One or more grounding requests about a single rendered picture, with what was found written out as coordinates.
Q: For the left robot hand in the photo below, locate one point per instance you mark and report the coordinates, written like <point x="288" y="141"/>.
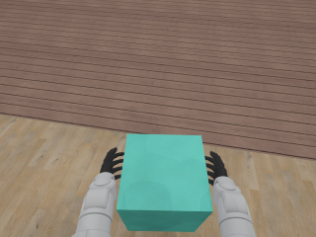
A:
<point x="108" y="163"/>

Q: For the left robot forearm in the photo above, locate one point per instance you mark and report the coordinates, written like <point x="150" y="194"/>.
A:
<point x="96" y="214"/>

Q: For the right robot forearm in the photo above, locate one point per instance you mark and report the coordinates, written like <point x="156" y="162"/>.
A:
<point x="234" y="218"/>

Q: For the carton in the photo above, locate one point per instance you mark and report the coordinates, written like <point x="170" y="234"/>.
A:
<point x="164" y="184"/>

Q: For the right robot hand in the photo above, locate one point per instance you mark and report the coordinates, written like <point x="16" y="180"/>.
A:
<point x="218" y="167"/>

